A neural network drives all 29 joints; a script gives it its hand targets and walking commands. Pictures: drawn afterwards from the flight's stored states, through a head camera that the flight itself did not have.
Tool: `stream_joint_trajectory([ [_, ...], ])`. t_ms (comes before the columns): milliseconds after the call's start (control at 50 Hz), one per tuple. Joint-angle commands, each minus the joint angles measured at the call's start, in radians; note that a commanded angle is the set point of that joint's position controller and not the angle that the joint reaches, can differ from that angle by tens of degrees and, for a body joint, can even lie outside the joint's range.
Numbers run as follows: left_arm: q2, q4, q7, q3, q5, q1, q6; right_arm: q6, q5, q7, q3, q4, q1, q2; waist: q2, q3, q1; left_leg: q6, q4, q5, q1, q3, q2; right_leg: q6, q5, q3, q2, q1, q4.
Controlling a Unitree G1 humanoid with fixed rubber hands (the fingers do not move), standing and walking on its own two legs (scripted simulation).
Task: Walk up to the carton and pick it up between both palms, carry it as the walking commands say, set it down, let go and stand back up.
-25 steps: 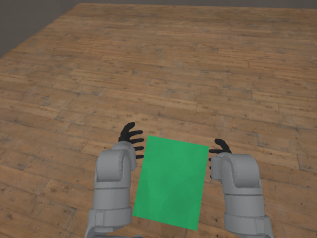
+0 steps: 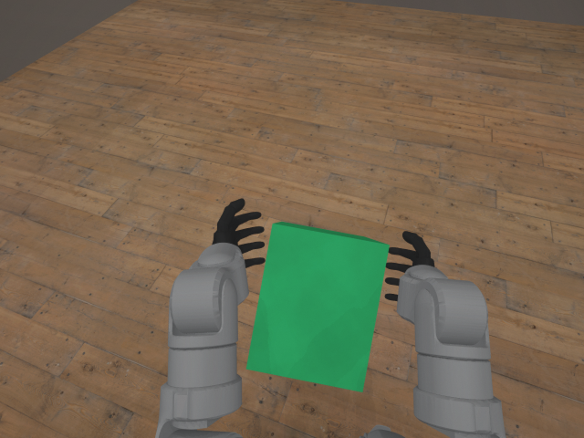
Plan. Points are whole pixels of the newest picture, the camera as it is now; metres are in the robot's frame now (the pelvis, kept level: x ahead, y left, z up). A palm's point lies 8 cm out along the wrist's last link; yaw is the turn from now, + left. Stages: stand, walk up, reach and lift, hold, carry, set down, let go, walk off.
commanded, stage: carry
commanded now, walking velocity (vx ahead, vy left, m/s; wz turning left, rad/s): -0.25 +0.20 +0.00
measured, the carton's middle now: (315, 291) +0.36 +0.01 -0.06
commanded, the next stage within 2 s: none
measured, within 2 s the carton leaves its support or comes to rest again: neither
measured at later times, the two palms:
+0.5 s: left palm (121, 341) +0.22 +0.23 +0.07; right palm (332, 366) +0.20 -0.01 +0.07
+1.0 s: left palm out of the picture +0.10 +0.27 +0.10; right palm out of the picture +0.05 +0.04 +0.09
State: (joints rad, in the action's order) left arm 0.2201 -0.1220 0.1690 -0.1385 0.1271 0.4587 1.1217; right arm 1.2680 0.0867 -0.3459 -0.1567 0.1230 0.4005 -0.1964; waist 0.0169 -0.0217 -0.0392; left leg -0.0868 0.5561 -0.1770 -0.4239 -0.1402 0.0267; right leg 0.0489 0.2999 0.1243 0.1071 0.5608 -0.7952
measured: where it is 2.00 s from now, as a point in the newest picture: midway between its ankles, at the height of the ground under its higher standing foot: outside the picture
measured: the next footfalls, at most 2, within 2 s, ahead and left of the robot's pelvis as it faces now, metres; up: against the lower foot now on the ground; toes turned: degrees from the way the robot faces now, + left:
right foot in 0.04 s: +0.13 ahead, -0.12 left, +0.00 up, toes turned -11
left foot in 0.38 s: -0.04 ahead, +0.24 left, +0.00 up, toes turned +3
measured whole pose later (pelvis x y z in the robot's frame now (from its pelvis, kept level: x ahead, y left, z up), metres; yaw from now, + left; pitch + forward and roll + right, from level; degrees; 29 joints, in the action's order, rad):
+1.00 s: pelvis -0.22 +0.18 +0.01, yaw -1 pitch +1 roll +0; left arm 0.21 0.07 0.14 -0.12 0.17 0.42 1.13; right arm 1.37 0.02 -0.48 -0.10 0.04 0.36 -0.18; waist 0.02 0.10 0.05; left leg -0.02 0.53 -0.16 -0.40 -0.09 -0.03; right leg 0.03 0.22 0.08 0.08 0.37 -0.56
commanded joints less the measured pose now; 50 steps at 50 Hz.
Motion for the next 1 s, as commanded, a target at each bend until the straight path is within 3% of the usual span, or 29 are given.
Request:
stream_joint_trajectory([
  [0,1.110,0.147,-0.315,0.576,-0.395,0.167,0.087,-0.075,-0.409,0.418,0.671,0.250,0.734,-0.996,0.081,0.414,0.000,-0.001,0.190,0.104,0.008,0.035,-0.124,-0.011,-0.555,-0.068,0.113,-0.481,0.402],
  [20,1.087,0.175,-0.327,0.560,-0.391,0.145,0.093,-0.068,-0.401,0.414,0.671,0.217,0.711,-0.978,0.299,0.407,0.015,0.055,0.426,-0.370,-0.176,0.064,-0.037,-0.096,-0.900,-0.385,0.391,-0.554,0.398],
  [40,1.091,0.216,-0.329,0.551,-0.390,0.095,0.093,-0.057,-0.385,0.411,0.667,0.201,0.700,-0.953,0.327,0.440,0.021,0.040,0.613,-0.405,-0.108,0.239,-0.080,-0.233,-0.685,-0.465,0.535,-0.443,0.409],
  [60,1.082,0.235,-0.331,0.543,-0.373,0.073,0.090,-0.050,-0.380,0.418,0.673,0.205,0.709,-0.933,0.310,0.419,0.024,0.053,0.692,-0.377,-0.125,0.275,-0.109,-0.283,-0.470,-0.490,0.534,-0.399,0.449],
  [100,1.089,0.225,-0.328,0.542,-0.362,0.112,0.089,-0.051,-0.430,0.433,0.716,0.213,0.759,-0.954,0.180,0.353,0.021,0.085,0.735,-0.293,-0.193,0.270,-0.094,-0.220,-0.318,-0.366,0.404,-0.354,0.480],
  [140,1.104,0.167,-0.324,0.558,-0.382,0.169,0.084,-0.058,-0.471,0.442,0.742,0.241,0.777,-0.964,0.158,0.351,0.034,0.102,0.651,-0.263,-0.215,0.224,-0.093,-0.177,-0.359,-0.224,0.327,-0.385,0.448],
  [220,1.068,0.139,-0.298,0.521,-0.375,0.210,0.071,-0.054,-0.506,0.436,0.716,0.239,0.816,-0.968,0.230,0.419,0.024,0.131,0.381,-0.371,-0.104,0.115,-0.039,-0.155,-0.453,-0.132,0.278,-0.453,0.412],
  [280,1.051,0.122,-0.281,0.509,-0.366,0.213,0.068,-0.042,-0.513,0.429,0.686,0.208,0.815,-0.979,0.334,0.472,0.014,0.147,0.189,-0.321,-0.024,0.102,-0.031,-0.131,-0.456,-0.143,0.280,-0.500,0.413],
  [340,1.060,0.102,-0.271,0.508,-0.353,0.228,0.072,-0.039,-0.508,0.426,0.665,0.161,0.803,-1.007,0.341,0.510,0.013,0.140,-0.043,-0.229,0.062,0.077,-0.026,-0.096,-0.419,-0.147,0.273,-0.525,0.392],
  [360,1.061,0.097,-0.268,0.515,-0.348,0.212,0.073,-0.039,-0.505,0.430,0.660,0.157,0.794,-1.016,0.294,0.517,0.019,0.134,-0.184,-0.130,0.151,0.081,-0.048,-0.059,-0.410,-0.107,0.239,-0.475,0.336],
  [380,1.063,0.104,-0.268,0.522,-0.343,0.211,0.073,-0.038,-0.496,0.435,0.644,0.132,0.780,-1.013,0.157,0.506,0.018,0.132,-0.282,-0.092,0.261,0.147,-0.098,-0.014,-0.275,-0.063,0.177,-0.347,0.253],
  [400,1.047,0.082,-0.277,0.541,-0.348,0.276,0.081,-0.057,-0.468,0.440,0.624,0.083,0.750,-1.011,-0.285,0.463,0.040,0.021,-0.300,-0.023,0.252,0.442,-0.346,0.043,0.151,0.128,-0.018,-0.044,0.062],
  [420,1.038,0.039,-0.287,0.554,-0.362,0.389,0.086,-0.076,-0.453,0.446,0.626,0.046,0.770,-1.043,-0.533,0.441,0.037,-0.090,-0.254,-0.140,0.008,0.415,-0.377,0.004,0.338,0.070,0.027,-0.128,-0.161],
  [440,1.087,0.030,-0.291,0.605,-0.405,0.436,0.085,-0.077,-0.453,0.448,0.611,0.124,0.796,-1.030,-0.442,0.383,0.052,-0.123,-0.253,-0.062,0.010,0.358,-0.317,0.016,0.319,0.007,-0.008,-0.082,-0.337],
  [480,1.154,0.032,-0.286,0.642,-0.465,0.430,0.077,-0.068,-0.449,0.451,0.574,0.202,0.837,-1.027,-0.270,0.428,0.033,-0.037,-0.067,0.538,0.311,0.192,-0.268,0.011,0.255,-0.067,-0.017,0.098,-0.371],
  [500,1.153,0.052,-0.282,0.642,-0.463,0.401,0.081,-0.065,-0.433,0.450,0.569,0.193,0.807,-1.030,-0.268,0.472,0.033,-0.018,-0.014,0.720,0.391,0.188,-0.273,0.008,0.227,-0.073,-0.010,0.123,-0.383],
  [560,1.128,0.123,-0.281,0.610,-0.455,0.364,0.092,-0.081,-0.370,0.433,0.526,0.162,0.762,-0.980,-0.237,0.531,0.035,-0.026,0.006,0.803,0.556,0.226,-0.268,0.038,0.243,-0.045,-0.028,0.150,-0.242],
  [620,1.126,0.234,-0.294,0.574,-0.432,0.294,0.117,-0.084,-0.339,0.417,0.530,0.135,0.739,-0.977,-0.225,0.562,0.051,-0.080,-0.024,0.708,0.563,0.303,-0.305,0.042,0.284,-0.056,-0.043,0.027,0.007],
  [660,1.127,0.316,-0.311,0.539,-0.398,0.227,0.121,-0.085,-0.327,0.409,0.562,0.125,0.757,-0.976,-0.157,0.539,0.037,-0.073,-0.019,0.564,0.471,0.278,-0.293,0.037,0.111,-0.037,-0.055,-0.139,0.288],
  [700,1.135,0.379,-0.332,0.499,-0.368,0.152,0.122,-0.086,-0.329,0.407,0.617,0.142,0.772,-0.988,-0.031,0.528,0.039,-0.017,0.026,0.315,0.278,0.242,-0.215,0.040,-0.129,-0.094,0.020,-0.403,0.483],
  [720,1.138,0.400,-0.344,0.496,-0.359,0.137,0.121,-0.082,-0.340,0.408,0.635,0.156,0.787,-0.989,0.123,0.481,0.047,0.036,0.034,0.116,0.099,0.210,-0.151,-0.008,-0.183,-0.253,0.165,-0.461,0.474],
  [740,1.168,0.424,-0.348,0.491,-0.343,0.092,0.102,-0.071,-0.365,0.413,0.661,0.213,0.842,-0.995,0.341,0.377,0.045,0.086,0.073,-0.164,0.055,0.125,-0.094,-0.122,-0.243,-0.337,0.274,-0.323,0.439],
  [760,1.166,0.426,-0.349,0.474,-0.336,0.096,0.093,-0.064,-0.384,0.418,0.694,0.231,0.886,-0.987,0.355,0.359,0.049,0.079,0.111,-0.171,0.142,0.145,-0.122,-0.148,-0.193,-0.314,0.282,-0.225,0.448],
  [800,1.131,0.320,-0.350,0.503,-0.364,0.185,0.088,-0.075,-0.427,0.426,0.730,0.249,0.906,-0.996,0.198,0.310,0.037,0.088,0.096,-0.098,0.116,0.119,-0.093,-0.106,-0.017,-0.181,0.204,-0.174,0.501],
  [840,1.135,0.275,-0.331,0.520,-0.374,0.195,0.079,-0.062,-0.470,0.438,0.753,0.265,0.896,-1.003,0.197,0.280,0.036,0.095,0.048,-0.074,0.160,0.102,-0.095,-0.097,0.099,-0.155,0.171,-0.133,0.486],
  [880,1.101,0.229,-0.311,0.517,-0.363,0.205,0.074,-0.046,-0.507,0.450,0.746,0.240,0.891,-1.005,0.143,0.291,0.037,0.117,-0.083,-0.079,0.155,0.108,-0.104,-0.080,0.072,-0.123,0.126,-0.199,0.434],
  [920,1.091,0.232,-0.287,0.504,-0.340,0.194,0.061,-0.038,-0.508,0.465,0.703,0.176,0.856,-0.999,0.009,0.355,0.029,0.113,-0.107,0.024,0.244,0.210,-0.191,-0.044,-0.061,-0.114,0.074,-0.165,0.344],
  [940,1.078,0.209,-0.280,0.504,-0.327,0.230,0.055,-0.042,-0.488,0.470,0.672,0.108,0.824,-1.003,-0.099,0.371,0.020,0.094,-0.166,-0.068,0.163,0.261,-0.226,-0.022,0.009,-0.063,0.021,-0.219,0.303],
  [980,1.083,0.155,-0.274,0.531,-0.359,0.317,0.057,-0.037,-0.482,0.475,0.638,0.070,0.797,-1.005,-0.144,0.368,0.022,0.079,-0.294,-0.343,0.048,0.324,-0.243,-0.012,0.084,-0.030,-0.015,-0.329,0.227],
])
